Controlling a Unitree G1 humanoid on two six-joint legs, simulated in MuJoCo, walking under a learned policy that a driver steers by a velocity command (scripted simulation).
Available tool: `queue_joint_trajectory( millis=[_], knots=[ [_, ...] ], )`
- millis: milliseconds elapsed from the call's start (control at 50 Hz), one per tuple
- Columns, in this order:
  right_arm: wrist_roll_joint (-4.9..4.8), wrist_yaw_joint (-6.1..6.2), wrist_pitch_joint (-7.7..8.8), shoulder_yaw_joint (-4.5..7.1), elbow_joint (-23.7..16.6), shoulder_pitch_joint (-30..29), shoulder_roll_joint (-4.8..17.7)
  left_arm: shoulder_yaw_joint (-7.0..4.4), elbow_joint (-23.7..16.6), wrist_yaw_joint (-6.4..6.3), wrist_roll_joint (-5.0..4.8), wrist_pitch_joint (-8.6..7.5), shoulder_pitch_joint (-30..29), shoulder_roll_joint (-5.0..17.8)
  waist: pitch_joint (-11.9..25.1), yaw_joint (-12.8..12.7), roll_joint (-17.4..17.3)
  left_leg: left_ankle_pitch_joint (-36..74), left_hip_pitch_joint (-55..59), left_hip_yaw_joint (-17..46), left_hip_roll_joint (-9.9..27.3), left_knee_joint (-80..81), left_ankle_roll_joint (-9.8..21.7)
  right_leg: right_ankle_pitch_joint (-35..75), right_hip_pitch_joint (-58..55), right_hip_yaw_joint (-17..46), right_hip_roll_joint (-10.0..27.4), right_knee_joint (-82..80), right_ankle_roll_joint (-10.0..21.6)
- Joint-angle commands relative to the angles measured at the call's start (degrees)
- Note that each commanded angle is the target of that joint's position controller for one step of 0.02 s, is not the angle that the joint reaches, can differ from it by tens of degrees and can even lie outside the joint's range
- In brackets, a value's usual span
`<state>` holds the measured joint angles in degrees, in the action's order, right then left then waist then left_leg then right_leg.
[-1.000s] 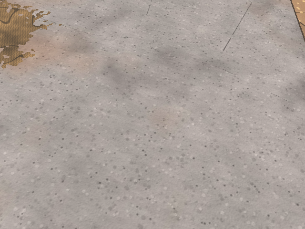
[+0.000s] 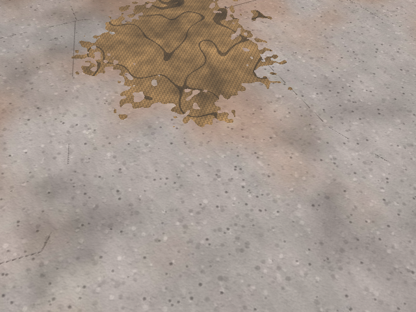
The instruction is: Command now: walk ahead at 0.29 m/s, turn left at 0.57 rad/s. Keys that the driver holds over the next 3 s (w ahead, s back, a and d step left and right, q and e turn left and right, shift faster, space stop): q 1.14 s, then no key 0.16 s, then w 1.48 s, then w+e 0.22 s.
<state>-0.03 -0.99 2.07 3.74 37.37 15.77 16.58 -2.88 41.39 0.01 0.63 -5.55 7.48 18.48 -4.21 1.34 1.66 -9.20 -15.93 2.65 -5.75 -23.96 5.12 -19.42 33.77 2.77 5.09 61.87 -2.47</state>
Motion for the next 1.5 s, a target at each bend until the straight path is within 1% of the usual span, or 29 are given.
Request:
queue_joint_trajectory(
  millis=[20,140,220,240,260,280,300,340,380,480,640,660,680,700,720,740,780,840,1040,1140,1160,1180,1200,1220,1240,1300,1340,1440,1500],
  knots=[
    [-0.18,1.51,0.70,3.03,-3.87,-3.32,10.51,-1.08,-2.53,-0.60,0.67,0.87,2.92,3.86,7.29,-3.00,-3.95,37.68,1.24,10.30,13.17,6.20,10.58,6.35,-1.70,-0.96,-1.51,-7.40,-2.17],
    [-1.14,3.10,-1.99,3.15,-1.48,0.06,10.34,-0.58,-4.81,0.53,-0.28,1.35,-6.25,3.32,9.16,0.63,-7.06,25.50,2.90,13.28,10.80,1.06,5.46,19.64,-7.62,0.47,-6.79,-26.74,-1.84],
    [-1.09,3.42,-2.50,2.72,-2.30,-2.69,8.76,-1.93,-4.59,0.67,0.13,0.59,-3.10,5.55,8.87,-2.27,-9.03,18.20,6.89,20.65,10.31,-7.15,3.18,18.29,-12.20,2.06,-6.53,-36.09,1.08],
    [-0.92,3.33,-2.35,2.17,-3.02,-3.08,7.06,-2.28,-4.49,0.30,0.78,0.15,-0.93,6.70,10.83,-3.24,-7.38,13.66,5.02,19.41,7.20,-12.69,1.09,28.09,-19.24,3.40,-2.97,-39.46,3.19],
    [0.27,3.30,-2.10,1.14,-4.15,-1.55,3.98,-2.75,-4.87,-0.43,1.71,0.28,2.23,9.82,16.46,-3.16,1.50,-5.46,-2.41,13.25,2.15,-26.46,-2.01,49.75,-32.05,12.75,8.64,-37.22,7.58],
    [-0.75,3.08,-2.18,0.92,-3.77,8.72,4.01,-2.92,-3.99,-0.37,2.59,1.48,3.70,10.48,22.39,1.30,15.63,-34.41,-14.74,9.14,-3.72,-38.51,-5.21,55.97,-43.47,30.72,21.50,-37.64,19.49],
    [-0.84,2.95,-2.72,2.34,-1.42,10.84,10.14,-2.50,-4.90,-0.37,0.40,2.29,1.79,7.13,21.11,1.11,10.19,-30.96,-17.69,8.96,1.43,-45.74,-7.51,41.82,-40.19,32.99,21.75,-39.05,20.50],
    [-1.37,3.55,-4.86,3.47,-1.38,2.78,12.07,-1.25,-6.08,-0.79,0.53,3.57,-1.62,3.33,12.81,-0.71,3.01,-22.84,-19.24,5.57,4.38,-49.31,-9.59,26.31,-30.84,18.98,13.72,-40.97,15.66],
    [-1.30,3.63,-6.13,3.10,-2.55,0.96,9.73,-1.30,-6.02,-1.27,0.71,4.45,-4.38,4.34,7.82,-0.04,4.86,-17.95,-16.45,3.13,5.81,-47.27,-10.14,19.36,-21.65,11.55,9.85,-44.68,14.68],
    [-0.77,3.13,-5.59,1.83,-4.44,-1.92,5.81,-2.23,-4.65,-1.92,0.59,5.02,-3.29,5.60,10.20,-1.72,6.60,-14.49,-12.90,-0.36,8.15,-34.37,-9.90,23.26,-24.49,4.07,10.66,-46.07,16.67],
    [-0.69,0.84,-5.60,2.32,-4.43,-0.66,6.58,-3.45,-2.75,-1.22,-1.59,6.29,-4.39,8.51,10.19,0.11,6.97,-5.53,0.74,-5.99,7.13,-9.83,-4.69,16.52,-22.93,-2.34,12.30,-41.83,12.51],
    [-0.54,0.92,-5.58,2.85,-3.51,1.21,7.36,-3.27,-1.81,-1.21,-1.89,6.44,-2.77,7.30,10.08,0.53,5.58,-2.88,5.32,-5.66,5.95,-5.36,-2.89,13.06,-20.15,-4.36,10.90,-38.20,9.59],
    [-0.41,1.43,-5.53,3.88,-3.32,3.02,10.42,-2.75,-0.74,-0.86,-1.47,6.61,-0.23,4.77,8.37,0.42,-2.64,4.50,10.69,3.13,10.40,1.78,0.45,4.99,-12.78,-8.93,6.92,-28.58,4.38],
    [-0.47,2.55,-5.49,4.96,-5.16,2.44,16.80,-1.69,-3.19,-0.39,1.50,6.55,0.02,1.80,6.85,-2.11,-20.86,20.47,15.74,24.08,24.82,3.45,8.84,-17.08,3.34,-13.05,-2.31,-10.74,-2.02],
    [1.94,2.00,-4.19,4.78,-6.10,2.38,16.74,-2.67,-5.22,-1.10,0.75,6.03,-6.93,4.43,8.53,2.80,-16.34,16.73,8.92,28.05,27.39,6.17,15.21,-18.89,5.76,-2.70,-4.85,-0.80,-1.65],
    [2.25,1.76,-3.02,4.25,-5.77,-0.25,15.02,-3.23,-5.08,-1.47,-0.55,6.07,-7.65,5.71,7.11,1.23,-11.74,11.85,7.55,23.10,24.08,6.81,12.74,-13.50,5.89,-0.33,-3.66,2.43,-0.57],
    [0.07,2.13,-2.34,3.13,-6.14,-5.63,11.04,-3.86,-2.62,-2.32,-0.15,6.46,-4.18,5.99,6.91,-1.33,-8.94,9.25,7.54,17.50,19.40,5.53,7.31,-5.17,5.62,0.63,-2.71,2.31,-0.45],
    [0.06,2.90,-2.62,2.10,-6.42,-6.03,9.22,-3.86,-2.49,-2.10,-0.26,6.21,-2.39,5.08,9.14,-2.26,-9.48,15.94,7.27,15.31,16.89,4.40,7.39,0.04,1.92,0.36,-4.48,4.26,-1.86],
    [-0.29,2.75,-3.98,3.23,-6.60,-5.32,11.60,-2.95,-4.09,-0.58,-1.15,4.98,-4.98,3.85,8.84,0.13,-10.74,14.77,7.87,24.55,15.59,1.00,8.50,-2.66,-7.01,2.15,-7.24,-19.55,-2.08],
    [-1.84,2.67,-4.68,3.18,-7.35,-9.12,10.89,-3.42,-3.10,0.36,-1.10,3.84,0.14,4.12,10.11,-3.10,-10.44,15.42,6.27,27.44,11.68,-3.28,4.87,7.69,-18.71,1.12,-7.63,-39.15,0.31],
    [-1.63,2.93,-4.67,2.70,-7.34,-8.06,9.15,-3.94,-2.65,0.19,-0.48,3.82,2.03,6.03,11.34,-2.97,-7.66,7.09,2.13,24.64,9.30,-6.58,1.89,14.87,-25.36,3.84,-2.42,-42.02,2.22],
    [-0.32,2.84,-4.57,1.75,-6.62,-3.67,5.40,-4.27,-3.66,-0.18,0.41,4.27,1.13,9.20,12.55,0.13,5.91,-14.22,-5.34,15.21,2.00,-19.08,-1.87,26.35,-31.42,15.11,9.72,-43.13,7.09],
    [-0.68,3.14,-3.96,3.06,-7.75,-4.93,9.28,-4.45,-3.29,0.12,1.93,4.27,1.33,10.65,8.36,-0.29,15.03,-30.27,-15.12,8.79,-3.41,-29.30,-5.05,32.87,-27.36,27.14,17.32,-44.35,17.63],
    [0.13,3.29,-3.65,4.21,-6.38,-3.55,12.89,-3.76,-4.42,-0.06,1.07,3.95,-0.65,7.97,7.53,-0.18,9.05,-27.96,-15.72,9.87,0.13,-39.36,-7.11,31.01,-26.11,25.25,17.84,-44.20,19.70],
    [-0.31,3.24,-3.83,4.60,-4.94,-3.42,13.09,-3.09,-4.66,-0.33,0.46,3.92,-2.86,5.66,6.51,0.44,6.14,-24.13,-15.92,9.66,0.47,-42.80,-8.01,28.98,-25.35,19.62,14.03,-43.25,17.32],
    [-0.54,3.43,-4.88,3.38,-3.34,-3.42,8.04,-2.16,-4.29,-0.82,-0.76,4.26,-3.40,4.15,5.56,-0.05,5.03,-18.18,-15.61,8.50,0.53,-43.98,-10.42,29.93,-26.06,11.44,8.40,-42.15,14.82],
    [-0.80,3.04,-4.54,2.04,-3.97,-5.27,5.18,-1.81,-2.96,-1.08,-0.61,4.60,-0.06,3.19,7.18,-1.78,6.91,-14.61,-14.74,4.81,2.65,-34.23,-10.68,13.21,-29.04,9.39,6.07,-44.95,14.10],
    [-0.93,1.73,-2.26,0.76,-4.78,-9.47,4.97,-3.14,-1.59,-1.02,-1.54,5.30,4.78,8.87,3.67,-5.31,9.96,-17.41,-5.11,-3.14,4.56,-13.08,-8.45,-3.46,-25.23,11.92,7.56,-49.30,14.66],
    [-0.99,1.21,-0.70,1.00,-0.93,-2.78,4.92,-2.64,-0.96,-0.52,-2.74,5.16,4.98,8.29,2.82,-1.39,6.67,-4.08,8.76,-5.27,3.37,3.41,-4.36,-3.61,-18.30,10.46,6.64,-47.01,13.57]
  ],
)
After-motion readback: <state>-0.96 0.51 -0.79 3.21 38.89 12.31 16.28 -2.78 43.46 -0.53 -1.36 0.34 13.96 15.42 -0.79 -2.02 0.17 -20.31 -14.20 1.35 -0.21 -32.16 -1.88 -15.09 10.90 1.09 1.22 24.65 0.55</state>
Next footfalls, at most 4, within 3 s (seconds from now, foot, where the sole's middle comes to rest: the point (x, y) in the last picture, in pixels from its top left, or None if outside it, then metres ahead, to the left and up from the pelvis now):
0.24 right None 0.29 -0.11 -0.78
0.68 left None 0.15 0.12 -0.78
1.16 right None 0.27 -0.06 -0.78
1.54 left None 0.09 0.11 -0.78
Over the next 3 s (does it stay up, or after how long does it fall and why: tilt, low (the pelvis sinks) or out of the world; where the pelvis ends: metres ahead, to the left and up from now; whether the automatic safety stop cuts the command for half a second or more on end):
stays up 0.70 0.56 -0.01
